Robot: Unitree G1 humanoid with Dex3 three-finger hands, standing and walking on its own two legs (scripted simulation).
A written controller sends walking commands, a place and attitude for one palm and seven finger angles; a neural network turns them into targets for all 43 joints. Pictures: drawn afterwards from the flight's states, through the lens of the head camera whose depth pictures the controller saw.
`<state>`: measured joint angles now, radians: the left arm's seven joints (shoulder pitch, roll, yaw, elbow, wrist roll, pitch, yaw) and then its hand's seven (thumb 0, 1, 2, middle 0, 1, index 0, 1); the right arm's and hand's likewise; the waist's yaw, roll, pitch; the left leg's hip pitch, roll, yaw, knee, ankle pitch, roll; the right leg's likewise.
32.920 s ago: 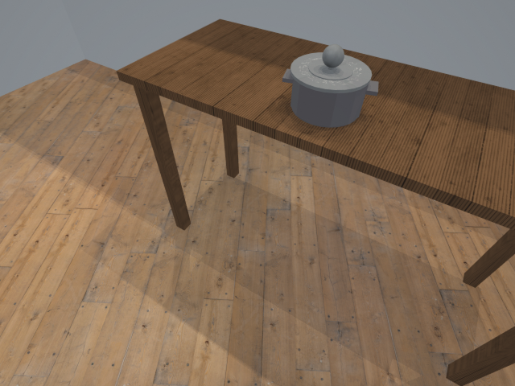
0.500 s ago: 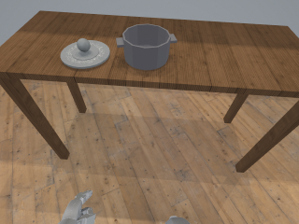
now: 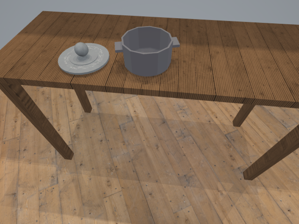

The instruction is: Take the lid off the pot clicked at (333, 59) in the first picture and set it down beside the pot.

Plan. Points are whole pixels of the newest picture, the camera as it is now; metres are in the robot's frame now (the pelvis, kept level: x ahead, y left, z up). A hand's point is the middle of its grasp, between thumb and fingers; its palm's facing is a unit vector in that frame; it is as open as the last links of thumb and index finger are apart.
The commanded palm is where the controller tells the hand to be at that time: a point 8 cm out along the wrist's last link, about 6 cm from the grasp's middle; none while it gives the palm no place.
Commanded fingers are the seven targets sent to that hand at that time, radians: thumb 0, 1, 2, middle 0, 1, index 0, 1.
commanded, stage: stop stepping back and stand still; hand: left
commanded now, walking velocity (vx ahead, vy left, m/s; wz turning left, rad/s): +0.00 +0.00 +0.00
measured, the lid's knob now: (81, 49) +0.67 +0.28 +0.08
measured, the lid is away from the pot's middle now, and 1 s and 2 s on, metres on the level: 0.24 0.24 0.24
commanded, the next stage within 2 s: let the arm hang, fingers relaxed in 0.08 s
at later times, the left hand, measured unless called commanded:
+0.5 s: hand out of the picture +0.03 +0.17 -0.18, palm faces +0.03 -0.98 -0.20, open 7.2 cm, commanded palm none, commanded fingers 0.00 0.90 0.90 -0.20 -0.30 -0.20 -0.30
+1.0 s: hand out of the picture +0.00 +0.17 -0.18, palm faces +0.02 -0.98 -0.19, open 7.3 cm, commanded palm none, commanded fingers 0.00 0.90 0.90 -0.20 -0.30 -0.20 -0.30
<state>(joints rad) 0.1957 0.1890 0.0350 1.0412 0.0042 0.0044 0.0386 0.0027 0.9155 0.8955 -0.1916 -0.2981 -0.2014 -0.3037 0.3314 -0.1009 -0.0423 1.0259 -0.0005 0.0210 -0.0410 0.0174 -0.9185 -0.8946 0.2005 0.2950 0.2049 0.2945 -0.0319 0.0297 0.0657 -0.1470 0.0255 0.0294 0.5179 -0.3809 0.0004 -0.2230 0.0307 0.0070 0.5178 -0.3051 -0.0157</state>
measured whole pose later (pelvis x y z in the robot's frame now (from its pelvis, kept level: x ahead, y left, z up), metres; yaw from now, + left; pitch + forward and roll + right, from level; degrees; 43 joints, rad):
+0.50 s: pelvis +0.00 +0.00 +0.00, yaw -1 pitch -1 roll -1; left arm 0.22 0.16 0.04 1.08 0.01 0.01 0.04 0.00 0.93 0.90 -0.20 -0.30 -0.20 -0.30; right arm 0.31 -0.11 -0.05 1.05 0.00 0.01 -0.05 0.01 -0.91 -0.89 0.20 0.29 0.20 0.29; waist -0.02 0.00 0.06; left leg -0.11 0.04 0.04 0.49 -0.36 0.00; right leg -0.19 0.04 0.02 0.49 -0.28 -0.02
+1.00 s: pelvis -0.02 +0.00 +0.00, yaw -1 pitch -1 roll -1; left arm 0.25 0.14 0.04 1.11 0.01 0.01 0.04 0.01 0.93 0.90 -0.20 -0.30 -0.20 -0.30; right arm 0.33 -0.08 -0.04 1.08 0.00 0.01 -0.05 0.01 -0.91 -0.89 0.20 0.29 0.20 0.29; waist -0.01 0.00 0.07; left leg -0.12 0.03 0.05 0.48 -0.35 0.01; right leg -0.20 0.03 0.03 0.48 -0.26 -0.01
